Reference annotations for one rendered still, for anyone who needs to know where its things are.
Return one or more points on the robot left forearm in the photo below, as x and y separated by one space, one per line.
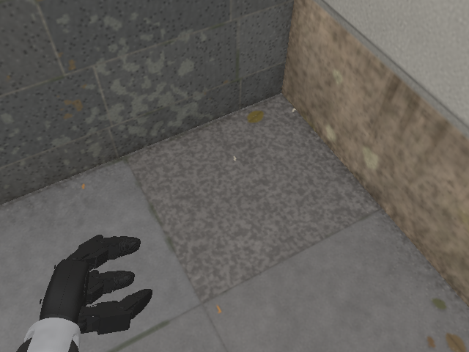
52 335

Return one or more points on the robot left hand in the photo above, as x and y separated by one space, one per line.
72 287

